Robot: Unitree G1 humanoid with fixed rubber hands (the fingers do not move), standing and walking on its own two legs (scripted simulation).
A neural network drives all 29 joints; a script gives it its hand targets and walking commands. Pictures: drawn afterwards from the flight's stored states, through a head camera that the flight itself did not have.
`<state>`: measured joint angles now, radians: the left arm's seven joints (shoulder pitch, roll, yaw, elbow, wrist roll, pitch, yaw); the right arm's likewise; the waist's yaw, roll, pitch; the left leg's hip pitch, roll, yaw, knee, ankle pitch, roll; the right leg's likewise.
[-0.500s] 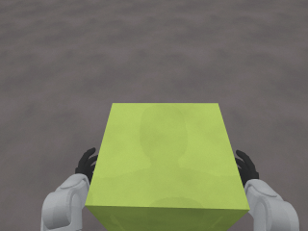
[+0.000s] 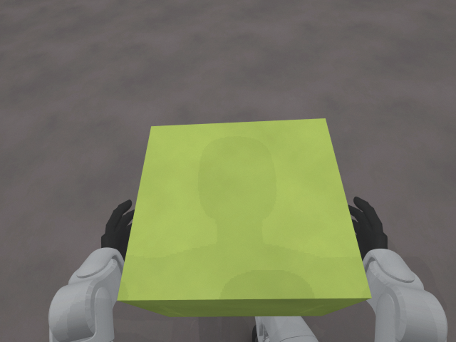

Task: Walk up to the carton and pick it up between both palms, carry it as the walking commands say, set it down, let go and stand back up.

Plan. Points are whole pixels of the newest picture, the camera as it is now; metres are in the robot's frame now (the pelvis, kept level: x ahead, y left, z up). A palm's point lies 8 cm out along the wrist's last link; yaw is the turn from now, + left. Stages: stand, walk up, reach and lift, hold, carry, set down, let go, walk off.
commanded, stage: carry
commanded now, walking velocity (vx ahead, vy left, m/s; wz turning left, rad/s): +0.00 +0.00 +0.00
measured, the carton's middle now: (240, 225) +0.32 -0.02 +0.01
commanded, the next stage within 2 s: none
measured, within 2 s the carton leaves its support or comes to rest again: neither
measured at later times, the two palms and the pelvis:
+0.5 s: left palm (177, 62) +0.71 +0.08 +0.10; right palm (327, 63) +0.72 -0.30 +0.03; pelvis +0.44 -0.13 +0.03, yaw +6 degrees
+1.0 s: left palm out of the picture +1.01 -0.07 +0.12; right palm out of the picture +1.08 -0.44 +0.12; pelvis +0.79 -0.30 +0.07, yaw +11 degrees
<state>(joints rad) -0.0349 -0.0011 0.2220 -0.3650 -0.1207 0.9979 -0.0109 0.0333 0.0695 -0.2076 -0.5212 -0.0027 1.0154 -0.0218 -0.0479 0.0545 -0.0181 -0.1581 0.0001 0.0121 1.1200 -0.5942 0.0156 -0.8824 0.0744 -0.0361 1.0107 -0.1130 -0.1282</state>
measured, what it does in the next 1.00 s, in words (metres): walks ahead: left foot, then right foot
